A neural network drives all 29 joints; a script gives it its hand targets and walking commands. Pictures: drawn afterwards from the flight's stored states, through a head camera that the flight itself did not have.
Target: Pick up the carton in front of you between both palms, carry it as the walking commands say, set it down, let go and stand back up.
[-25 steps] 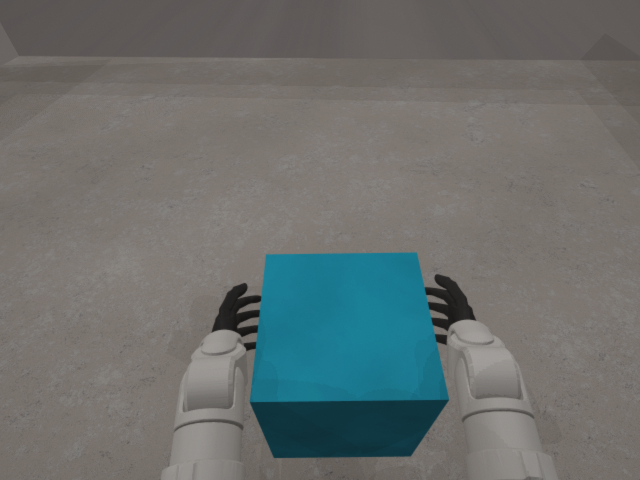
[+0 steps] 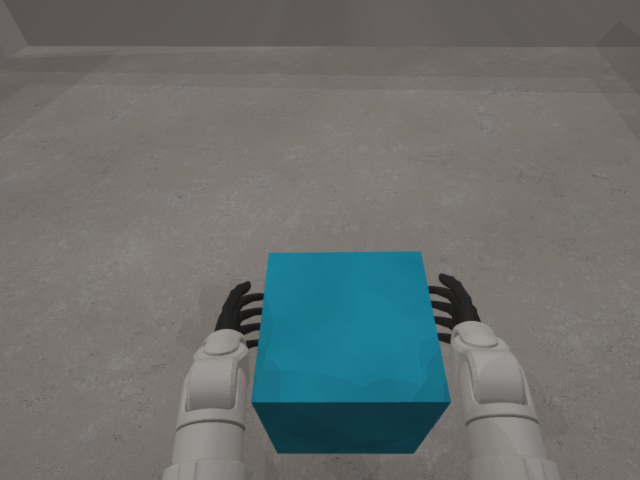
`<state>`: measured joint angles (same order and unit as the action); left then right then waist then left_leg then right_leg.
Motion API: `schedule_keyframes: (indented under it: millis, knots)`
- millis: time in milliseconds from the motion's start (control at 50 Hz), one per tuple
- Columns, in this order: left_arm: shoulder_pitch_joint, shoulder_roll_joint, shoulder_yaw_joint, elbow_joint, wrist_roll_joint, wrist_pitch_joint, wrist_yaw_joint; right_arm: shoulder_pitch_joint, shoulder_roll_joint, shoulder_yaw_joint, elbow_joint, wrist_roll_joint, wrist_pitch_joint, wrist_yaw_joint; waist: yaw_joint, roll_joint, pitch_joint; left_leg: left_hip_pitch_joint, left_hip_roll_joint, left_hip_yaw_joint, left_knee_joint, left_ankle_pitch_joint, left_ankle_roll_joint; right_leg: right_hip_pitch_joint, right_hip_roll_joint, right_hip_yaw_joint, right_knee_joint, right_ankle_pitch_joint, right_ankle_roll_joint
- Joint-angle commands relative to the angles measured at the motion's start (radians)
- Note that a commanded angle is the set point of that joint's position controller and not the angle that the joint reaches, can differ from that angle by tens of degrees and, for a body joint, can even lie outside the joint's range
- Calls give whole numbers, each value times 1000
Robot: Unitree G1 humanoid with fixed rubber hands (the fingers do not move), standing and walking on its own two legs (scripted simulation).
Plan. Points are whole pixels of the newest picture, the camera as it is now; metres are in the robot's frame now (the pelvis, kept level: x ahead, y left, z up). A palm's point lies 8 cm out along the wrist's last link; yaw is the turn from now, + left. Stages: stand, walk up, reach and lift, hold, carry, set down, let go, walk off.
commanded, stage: hold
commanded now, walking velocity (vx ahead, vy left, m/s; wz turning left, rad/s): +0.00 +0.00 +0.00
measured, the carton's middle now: (344, 358) +0.30 -0.01 -0.05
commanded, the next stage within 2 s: set down in 0.46 s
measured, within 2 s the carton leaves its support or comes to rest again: neither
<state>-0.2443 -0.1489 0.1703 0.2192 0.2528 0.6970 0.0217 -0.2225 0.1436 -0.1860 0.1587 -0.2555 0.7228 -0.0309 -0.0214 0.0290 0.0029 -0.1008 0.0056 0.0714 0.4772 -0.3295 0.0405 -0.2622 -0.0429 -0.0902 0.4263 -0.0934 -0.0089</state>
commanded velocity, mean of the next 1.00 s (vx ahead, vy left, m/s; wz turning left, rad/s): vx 0.00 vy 0.00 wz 0.00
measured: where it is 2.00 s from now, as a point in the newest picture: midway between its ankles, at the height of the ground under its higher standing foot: outside the picture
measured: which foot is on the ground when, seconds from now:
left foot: down 0.00-1.00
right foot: down 0.00-1.00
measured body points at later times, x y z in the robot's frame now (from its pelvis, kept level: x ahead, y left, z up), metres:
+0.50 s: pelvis -0.02 -0.04 +0.00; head -0.06 -0.07 +0.45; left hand +0.27 +0.13 +0.04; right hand +0.30 -0.17 +0.04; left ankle -0.04 +0.09 -0.74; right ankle +0.07 -0.14 -0.74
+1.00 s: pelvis -0.05 -0.05 -0.04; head +0.09 -0.06 +0.39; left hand +0.34 +0.13 -0.08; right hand +0.34 -0.17 -0.09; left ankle -0.04 +0.09 -0.74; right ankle +0.07 -0.14 -0.74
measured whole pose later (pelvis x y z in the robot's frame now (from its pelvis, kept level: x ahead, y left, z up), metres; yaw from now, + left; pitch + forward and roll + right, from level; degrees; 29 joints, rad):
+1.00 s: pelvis -0.05 -0.05 -0.04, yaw +5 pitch +10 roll +1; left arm -0.68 -0.12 0.52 0.68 0.46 0.26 -0.07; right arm -0.60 0.25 -0.52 0.50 -0.41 0.33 -0.05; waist -0.03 0.03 0.15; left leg -0.62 -0.01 -0.07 0.83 -0.39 0.00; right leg -0.74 0.01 -0.03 0.75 -0.19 -0.04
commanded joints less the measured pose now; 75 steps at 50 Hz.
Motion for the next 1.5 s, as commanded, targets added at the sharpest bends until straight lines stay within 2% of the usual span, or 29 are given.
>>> schedule_keyframes:
  millis: [0, 40, 60, 80, 140, 180, 340, 500, 580, 660, 760, 820, 860, 920, 1000, 1040, 1120, 1180, 1260, 1300, 1380, 1480]
  knots:
    - [-358, -901, -447, -40, -191, -59, -200, -433, 882, 561, -86, 263, -50, 249, 48, 37, -277, -39, -49, -204, -137, 530, -24, 385, 126, 163, 7, 329, -6]
    - [-373, -900, -459, -42, -204, -65, -201, -432, 878, 569, -82, 260, -53, 249, 43, 2, -273, -14, -52, -201, -144, 539, -28, 375, 138, 160, -5, 322, 5]
    - [-394, -903, -463, -40, -205, -66, -205, -443, 879, 568, -76, 256, -56, 249, 39, 23, -267, -29, -55, -194, -167, 452, -29, 382, 142, 154, -13, 256, 4]
    - [-428, -909, -483, -45, -221, -67, -212, -436, 889, 563, -59, 247, -57, 245, 23, 0, -250, -56, -53, -194, -169, 421, -32, 388, 147, 151, -17, 222, 0]
    - [-484, -914, -505, -40, -247, -66, -233, -411, 899, 520, -10, 212, -59, 233, -14, 1, -230, -92, -52, -197, -178, 336, -37, 403, 146, 150, -26, 158, -11]
    - [-502, -916, -499, -21, -248, -65, -244, -415, 909, 502, 13, 200, -59, 232, -20, 4, -208, -135, -52, -196, -189, 269, -33, 424, 142, 147, -28, 129, -13]
    - [-526, -940, -426, 57, -214, -74, -264, -494, 953, 499, 56, 202, -53, 265, 18, -9, -171, -275, -55, -189, -226, 57, 7, 526, 119, 149, -33, 41, 0]
    - [-596, -930, -366, 108, -183, -88, -289, -579, 981, 486, 93, 210, -47, 284, 36, -34, -170, -301, -65, -173, -191, -25, 29, 535, 92, 184, -58, -114, 14]
    - [-732, -885, -267, 220, -123, -125, -323, -676, 1010, 377, 219, 175, -63, 274, 24, -53, -145, -339, -65, -163, -135, -85, 36, 504, 70, 220, -67, -266, 27]
    - [-858, -806, -104, 369, -18, -180, -325, -775, 970, 185, 380, 82, -102, 237, 1, -54, -104, -393, -71, -157, -64, -107, 40, 440, 60, 239, -46, -341, 29]
    - [-861, -616, 126, 500, 139, -249, -277, -792, 791, -47, 455, -57, -172, 163, -4, -42, -79, -512, -80, -154, 39, -96, 33, 330, 73, 245, 43, -317, 29]
    - [-827, -527, 186, 523, 186, -307, -259, -770, 702, -100, 446, -98, -241, 134, 5, -34, -114, -597, -91, -151, 103, -64, 30, 244, 84, 240, 117, -238, 28]
    - [-819, -508, 178, 522, 184, -359, -253, -771, 682, -88, 432, -98, -300, 120, 9, -31, -163, -648, -104, -149, 146, -40, 29, 184, 95, 233, 174, -167, 26]
    - [-831, -535, 96, 511, 138, -450, -251, -794, 705, -14, 407, -72, -402, 108, 11, -28, -274, -738, -127, -143, 207, -1, 23, 121, 111, 212, 271, -4, 20]
    - [-876, -625, -77, 512, 36, -569, -255, -849, 787, 136, 403, -15, -527, 105, 9, -27, -516, -925, -149, -133, 312, 49, 0, 92, 128, 200, 429, 176, 20]
    - [-920, -671, -177, 477, -20, -613, -257, -892, 836, 227, 383, 20, -573, 105, 3, -28, -692, -1002, -161, -127, 377, 78, -14, 98, 129, 203, 506, 257, 23]
    - [-990, -717, -336, 376, -118, -629, -230, -955, 843, 371, 274, 92, -598, 100, -29, -11, -1064, -1084, -174, -121, 486, 168, -38, 92, 142, 183, 651, 409, 22]
    - [-998, -748, -384, 359, -158, -600, -207, -952, 833, 409, 260, 114, -578, 110, -51, 8, -1134, -1102, -176, -129, 539, 189, -52, -72, 157, 145, 716, 355, 19]
    - [-1019, -823, -350, 421, -140, -534, -211, -964, 843, 344, 328, 98, -524, 162, -64, 47, -1004, -1125, -169, -141, 580, 106, -59, -419, 173, 99, 755, 127, 16]
    - [-1039, -847, -315, 461, -122, -501, -218, -999, 845, 300, 357, 84, -497, 189, -68, 56, -950, -1166, -167, -142, 597, 63, -58, -535, 174, 83, 778, 57, 12]
    - [-1080, -846, -252, 517, -98, -464, -225, -1069, 836, 232, 397, 62, -460, 227, -74, 47, -931, -1242, -168, -137, 651, 53, -60, -682, 175, 64, 835, 23, 11]
    - [-1142, -821, -230, 543, -102, -463, -218, -1132, 829, 199, 429, 66, -453, 234, -71, 28, -996, -1311, -177, -119, 744, 90, -61, -793, 177, 55, 913, 51, 21]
